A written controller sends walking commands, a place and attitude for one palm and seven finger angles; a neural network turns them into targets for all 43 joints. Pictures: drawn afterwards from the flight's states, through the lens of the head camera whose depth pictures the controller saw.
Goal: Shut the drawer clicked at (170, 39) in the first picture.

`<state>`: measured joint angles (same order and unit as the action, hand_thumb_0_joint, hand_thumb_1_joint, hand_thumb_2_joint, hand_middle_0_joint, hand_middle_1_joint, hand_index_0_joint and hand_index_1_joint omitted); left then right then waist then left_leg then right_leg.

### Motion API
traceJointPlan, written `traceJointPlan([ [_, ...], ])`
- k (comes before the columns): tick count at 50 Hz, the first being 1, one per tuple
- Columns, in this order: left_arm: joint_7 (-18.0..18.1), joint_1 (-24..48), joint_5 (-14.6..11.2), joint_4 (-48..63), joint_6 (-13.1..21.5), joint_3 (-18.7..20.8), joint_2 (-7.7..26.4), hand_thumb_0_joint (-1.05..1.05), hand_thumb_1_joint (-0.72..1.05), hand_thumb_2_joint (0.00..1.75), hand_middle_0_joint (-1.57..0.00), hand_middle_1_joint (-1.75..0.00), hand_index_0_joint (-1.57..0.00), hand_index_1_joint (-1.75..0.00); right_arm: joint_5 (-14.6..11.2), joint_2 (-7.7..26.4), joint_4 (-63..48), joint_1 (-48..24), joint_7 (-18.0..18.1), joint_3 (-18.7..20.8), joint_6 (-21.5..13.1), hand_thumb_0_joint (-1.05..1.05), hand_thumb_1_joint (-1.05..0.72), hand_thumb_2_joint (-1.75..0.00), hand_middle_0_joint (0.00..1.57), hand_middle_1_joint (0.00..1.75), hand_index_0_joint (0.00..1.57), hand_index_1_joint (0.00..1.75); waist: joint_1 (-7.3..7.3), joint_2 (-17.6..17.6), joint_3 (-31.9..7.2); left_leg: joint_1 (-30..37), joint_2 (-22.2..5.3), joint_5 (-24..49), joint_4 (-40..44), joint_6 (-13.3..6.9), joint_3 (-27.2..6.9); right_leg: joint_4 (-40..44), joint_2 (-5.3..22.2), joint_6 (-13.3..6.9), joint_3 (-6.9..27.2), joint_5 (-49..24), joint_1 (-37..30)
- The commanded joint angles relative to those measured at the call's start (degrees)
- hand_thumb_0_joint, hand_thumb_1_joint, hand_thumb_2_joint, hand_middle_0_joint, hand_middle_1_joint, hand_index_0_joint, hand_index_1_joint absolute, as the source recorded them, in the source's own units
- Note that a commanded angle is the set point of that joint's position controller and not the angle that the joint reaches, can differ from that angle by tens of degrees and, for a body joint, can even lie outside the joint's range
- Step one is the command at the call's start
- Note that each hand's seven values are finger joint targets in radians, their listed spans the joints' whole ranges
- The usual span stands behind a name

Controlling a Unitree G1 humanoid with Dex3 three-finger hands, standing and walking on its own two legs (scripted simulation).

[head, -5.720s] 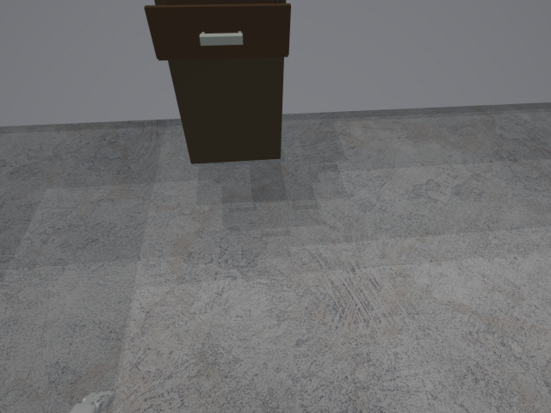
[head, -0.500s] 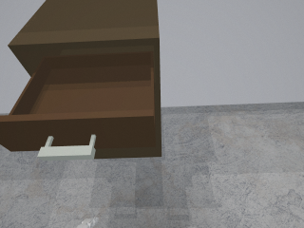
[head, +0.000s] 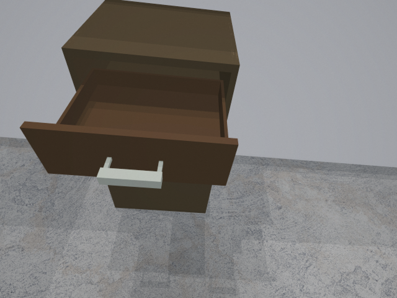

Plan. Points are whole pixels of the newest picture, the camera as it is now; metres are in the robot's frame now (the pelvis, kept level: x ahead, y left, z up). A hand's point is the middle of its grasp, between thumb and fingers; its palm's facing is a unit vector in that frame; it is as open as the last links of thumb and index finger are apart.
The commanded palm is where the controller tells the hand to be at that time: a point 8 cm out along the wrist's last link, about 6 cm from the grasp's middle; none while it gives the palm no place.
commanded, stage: come to a stop and stand still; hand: left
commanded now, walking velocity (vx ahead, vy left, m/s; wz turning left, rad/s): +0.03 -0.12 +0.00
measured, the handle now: (132, 170) +0.37 +0.18 +0.02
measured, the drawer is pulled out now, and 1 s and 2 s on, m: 0.30 0.30 0.30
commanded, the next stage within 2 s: look again from close up in 0.78 s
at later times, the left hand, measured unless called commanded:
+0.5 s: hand out of the picture +0.03 +0.09 -0.18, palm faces +0.05 -0.97 -0.23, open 7.2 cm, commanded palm none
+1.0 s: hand out of the picture -0.01 +0.07 -0.18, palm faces +0.05 -0.98 -0.22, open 7.4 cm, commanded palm none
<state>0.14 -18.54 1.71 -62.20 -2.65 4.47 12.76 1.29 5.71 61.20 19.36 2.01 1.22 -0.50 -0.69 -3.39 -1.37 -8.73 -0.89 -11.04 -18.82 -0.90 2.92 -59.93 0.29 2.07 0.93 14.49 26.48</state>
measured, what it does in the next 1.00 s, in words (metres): steps on the spot: right foot, then left foot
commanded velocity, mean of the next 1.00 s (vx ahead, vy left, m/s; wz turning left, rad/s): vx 0.00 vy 0.00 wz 0.00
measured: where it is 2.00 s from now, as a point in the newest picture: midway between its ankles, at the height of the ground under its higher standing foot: outside the picture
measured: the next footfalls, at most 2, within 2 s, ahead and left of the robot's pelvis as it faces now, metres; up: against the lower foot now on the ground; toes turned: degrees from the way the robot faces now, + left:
right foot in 0.24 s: +0.02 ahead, -0.15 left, +0.00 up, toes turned -5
left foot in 0.50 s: +0.04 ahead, +0.05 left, +0.00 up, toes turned +2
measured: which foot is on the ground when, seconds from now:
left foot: down 0.00-0.26, up 0.28-0.48, down 0.50-1.00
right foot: up 0.00-0.22, down 0.24-1.00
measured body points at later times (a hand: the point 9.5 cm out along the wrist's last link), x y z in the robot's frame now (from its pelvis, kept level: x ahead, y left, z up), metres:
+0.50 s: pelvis +0.00 -0.09 -0.01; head +0.01 -0.10 +0.44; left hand +0.03 +0.14 -0.16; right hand -0.02 -0.30 -0.18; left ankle +0.00 +0.06 -0.75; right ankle -0.02 -0.15 -0.75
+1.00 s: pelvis +0.01 -0.09 -0.01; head +0.03 -0.11 +0.44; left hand -0.01 +0.13 -0.16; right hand +0.02 -0.32 -0.18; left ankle +0.00 +0.06 -0.75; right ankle -0.02 -0.15 -0.75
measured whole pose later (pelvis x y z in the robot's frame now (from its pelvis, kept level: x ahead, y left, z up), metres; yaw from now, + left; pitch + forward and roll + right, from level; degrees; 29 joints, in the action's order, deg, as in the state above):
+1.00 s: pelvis +0.01 -0.09 -0.01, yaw +0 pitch +0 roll -1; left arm 2.9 -18.9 1.1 -62.6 1.3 -0.1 6.3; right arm 0.9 9.7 61.3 16.2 2.5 2.1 1.1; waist -0.5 3.2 2.5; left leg -14.4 -4.4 -16.8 -32.1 0.6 0.9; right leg -25.8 -3.3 -4.3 -6.9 17.3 8.8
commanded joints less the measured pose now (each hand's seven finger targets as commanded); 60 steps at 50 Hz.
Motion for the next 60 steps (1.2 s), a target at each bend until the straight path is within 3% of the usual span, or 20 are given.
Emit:
traceJointPlan([
  [1, 0.0, 3.1, -0.1, 4.0, 1.2, -0.4, 1.6, 0.0, 0.9, 0.9, -0.2, -0.3, -0.2, -0.3, 0.2, 10.3, -0.4, 5.9, 1.4, 2.2, -1.6, 0.0, -0.9, -0.9, 0.2, 0.3, 0.2, 0.3, 3.17, 10.9, 4.9, 8.5, -16.9, 3.5, 7.8, -7.2, -13.7, 4.1, 2.9, 0.6, 1.0, 4.2, 10.1],
  [6, 0.0, 4.7, -0.7, 3.6, 1.5, -1.8, -1.2, 0.0, 0.9, 0.9, -0.2, -0.3, -0.2, -0.3, 0.5, 10.6, 1.4, 5.9, 1.4, 2.1, -1.1, 0.0, -0.9, -0.9, 0.2, 0.3, 0.2, 0.3, 4.06, 14.0, 2.1, 7.0, -15.8, 16.1, 3.5, -8.4, -11.0, 19.0, 2.6, -0.1, -2.9, 11.2, -1.2],
  [9, 0.3, 0.3, -1.2, 1.3, 2.0, -2.2, -2.0, 0.0, 0.9, 0.9, -0.2, -0.3, -0.2, -0.3, 0.0, 10.7, 2.1, 3.2, 1.1, 2.3, -0.7, 0.0, -0.9, -0.9, 0.2, 0.3, 0.2, 0.3, 1.73, 14.2, 0.7, 2.1, -13.5, 14.3, 0.6, -6.7, -9.6, 28.8, 1.0, -0.7, -4.7, 4.6, -10.8],
  [11, 0.8, -3.6, -0.9, -0.7, 2.8, -1.9, -1.0, 0.0, 0.9, 0.9, -0.2, -0.3, -0.2, -0.3, -0.6, 8.8, 2.5, 2.6, 0.8, 2.1, -0.6, 0.0, -0.9, -0.9, 0.2, 0.3, 0.2, 0.3, -0.2, 8.9, -0.4, -4.1, -9.3, 5.7, -4.3, -2.2, -5.7, 40.3, 2.8, -0.7, -3.3, -6.7, -20.9],
  [13, 1.6, -3.5, -0.9, -1.5, 3.5, -1.5, 4.6, 0.0, 0.9, 0.9, -0.2, -0.3, -0.2, -0.3, -1.0, 3.3, 1.6, 1.9, 0.2, 0.5, -0.3, 0.0, -0.9, -0.9, 0.2, 0.3, 0.2, 0.3, 0.2, -7.1, 2.0, -12.8, -2.6, -11.7, -11.3, 2.4, 1.2, 45.3, 15.8, -5.6, 9.4, -9.7, -22.3],
  [14, 1.6, -1.6, -1.0, -0.7, 3.3, -1.7, 4.8, 0.0, 0.9, 0.9, -0.2, -0.3, -0.2, -0.3, -0.7, 3.7, 1.3, 1.6, 0.0, 0.6, 0.3, 0.0, -0.9, -0.9, 0.2, 0.3, 0.2, 0.3, 0.5, -5.8, 3.5, -10.5, -3.1, -14.8, -13.6, 2.4, 0.6, 47.3, 17.5, -7.8, 9.1, -6.6, -17.6],
  [15, 1.8, -0.7, -0.9, -0.8, 3.6, -1.6, 3.8, 0.0, 0.9, 0.9, -0.2, -0.3, -0.2, -0.3, -0.2, 3.4, 1.6, 0.4, 0.1, 0.7, 0.9, 0.0, -0.9, -0.9, 0.2, 0.3, 0.2, 0.3, -0.01, -10.2, 5.8, -10.8, -3.6, -14.2, -16.4, 2.2, -0.3, 47.5, 15.4, -8.2, 9.1, -9.9, -15.4],
  [20, 2.3, 1.2, -1.3, -1.3, 3.8, -2.8, 0.3, 0.0, 0.9, 0.9, -0.2, -0.3, -0.2, -0.3, -0.7, 3.3, 4.2, 1.7, 0.6, 0.2, 1.0, 0.0, -0.9, -0.9, 0.2, 0.3, 0.2, 0.3, 1.35, -2.4, 5.0, -7.8, -4.0, -8.9, -15.0, 2.6, -0.6, 40.6, 12.3, -9.4, 2.5, -32.3, -19.6],
  [25, 2.3, 2.1, -1.8, -1.2, 3.3, -3.2, -0.6, 0.0, 0.9, 0.9, -0.2, -0.3, -0.2, -0.3, -0.6, 4.8, 5.4, 2.2, 0.8, 0.1, 0.8, 0.0, -0.9, -0.9, 0.2, 0.3, 0.2, 0.3, 1.85, 2.0, 6.2, 2.0, -6.1, 8.7, -5.3, 1.7, -2.2, 41.3, 8.0, -5.4, 1.4, -16.3, -12.2],
  [29, 2.3, 0.7, -1.5, -1.7, 2.9, -3.0, 0.4, 0.0, 0.9, 0.9, -0.2, -0.3, -0.2, -0.3, -0.7, 5.4, 5.1, -0.6, 0.9, 0.0, 0.7, 0.0, -0.9, -0.9, 0.2, 0.3, 0.2, 0.3, 0.74, 7.2, 6.9, 1.4, -6.8, 9.0, -3.8, 1.3, -1.8, 42.5, 6.4, -3.1, 1.4, -14.0, -14.7],
  [43, 2.6, -2.8, -1.4, -2.9, 3.7, -3.3, -0.2, 0.0, 0.9, 0.9, -0.2, -0.3, -0.2, -0.3, -0.7, 5.9, 4.6, -0.9, 0.9, -0.3, 0.7, 0.0, -0.9, -0.9, 0.2, 0.3, 0.2, 0.3, 0.92, 2.0, 5.2, 2.2, -5.8, 5.4, -2.0, 1.7, -0.9, 44.6, 7.0, -2.7, 1.9, -15.6, -17.4],
  [44, 3.5, -2.5, -0.2, 2.3, 4.6, -3.7, 9.4, 0.0, 0.9, 0.9, -0.2, -0.3, -0.2, -0.3, 0.2, 11.7, -2.8, -4.3, 0.2, 0.4, 0.9, 0.0, -0.9, -0.9, 0.2, 0.3, 0.2, 0.3, 1.31, -0.4, 12.6, -0.2, -3.5, 5.0, -7.3, 0.4, -3.5, 42.9, 5.6, 0.5, 3.0, -18.1, -12.0],
  [45, 3.8, -2.7, -0.7, 1.5, 5.0, -2.5, 6.0, 0.0, 0.9, 0.9, -0.2, -0.3, -0.2, -0.3, -0.1, 9.7, -3.6, -3.0, 0.4, 1.7, 0.1, 0.0, -0.9, -0.9, 0.2, 0.3, 0.2, 0.3, 0.83, 5.7, 4.8, -3.2, -3.9, 1.9, -11.2, 0.2, -1.7, 39.7, 9.2, 0.4, 4.9, -19.3, -14.9],
  [48, 3.8, -5.4, -0.5, 2.1, 5.0, -2.4, 4.2, 0.0, 0.9, 0.9, -0.2, -0.3, -0.2, -0.3, -0.5, 7.0, -4.0, -2.1, 0.8, 1.6, 0.5, 0.0, -0.9, -0.9, 0.2, 0.3, 0.2, 0.3, -0.24, 0.6, -2.5, -9.2, -1.7, -7.2, -18.4, 0.4, -2.0, 39.6, 12.1, -1.4, 7.6, -27.9, -22.4],
  [49, 4.0, -5.5, -0.1, 2.3, 5.0, -2.8, 3.3, 0.0, 0.9, 0.9, -0.2, -0.3, -0.2, -0.3, -0.4, 6.2, -4.5, -2.3, 0.4, 1.2, 0.7, 0.0, -0.9, -0.9, 0.2, 0.3, 0.2, 0.3, -0.27, -4.0, -1.6, -11.3, -1.6, -9.0, -19.3, 0.3, -1.7, 39.1, 12.1, -2.1, 7.7, -30.6, -23.7],
  [51, 3.8, -3.3, -0.2, 3.3, 4.7, -2.6, 3.0, 0.0, 0.9, 0.9, -0.2, -0.3, -0.2, -0.3, -0.6, 7.3, -5.0, -3.6, 0.2, 1.8, 1.1, 0.0, -0.9, -0.9, 0.2, 0.3, 0.2, 0.3, 0.56, -4.5, 3.4, -11.3, -2.8, -9.1, -20.7, 0.1, -3.0, 40.7, 12.8, -5.6, 7.2, -20.8, -17.0],
  [53, 3.6, -1.4, -0.2, 4.4, 4.7, -2.7, 3.2, 0.0, 0.9, 0.9, -0.2, -0.3, -0.2, -0.3, -0.5, 7.0, -4.8, -2.7, 0.0, 1.5, 0.7, 0.0, -0.9, -0.9, 0.2, 0.3, 0.2, 0.3, 1.57, -2.8, 4.2, -8.4, -2.9, -5.2, -15.9, 0.1, -2.6, 39.2, 11.4, -7.8, 5.2, -19.5, -14.7],
  [56, 3.4, -1.4, -0.7, 4.9, 4.2, -3.2, 2.1, 0.0, 0.9, 0.9, -0.2, -0.3, -0.2, -0.3, -0.2, 7.9, -3.5, -1.0, -0.1, 0.8, 0.0, 0.0, -0.9, -0.9, 0.2, 0.3, 0.2, 0.3, 1.29, 3.4, 5.3, -2.9, -5.0, 8.8, -9.6, -1.0, -4.5, 36.0, 6.2, -5.0, 1.1, -13.3, -11.2],
  [59, 3.2, -3.0, -0.7, 4.8, 3.8, -3.4, 2.5, 0.0, 0.9, 0.9, -0.2, -0.3, -0.2, -0.3, -0.2, 9.1, -2.8, -1.3, 0.2, 0.4, -0.7, 0.0, -0.9, -0.9, 0.2, 0.3, 0.2, 0.3, -0.01, 10.6, 2.3, -1.1, -6.5, 23.1, -9.3, -1.8, -5.1, 33.3, 5.0, -4.4, -0.4, -14.9, -15.6],
  [60, 3.2, -3.0, -0.9, 4.7, 3.7, -3.3, 2.9, 0.0, 0.9, 0.9, -0.2, -0.3, -0.2, -0.3, -0.2, 9.1, -2.9, -1.8, 0.3, 0.3, -0.7, 0.0, -0.9, -0.9, 0.2, 0.3, 0.2, 0.3, -0.04, 9.5, 1.9, -1.1, -6.5, 23.0, -9.1, -1.9, -5.5, 33.3, 4.8, -4.3, -0.7, -13.4, -16.2],
])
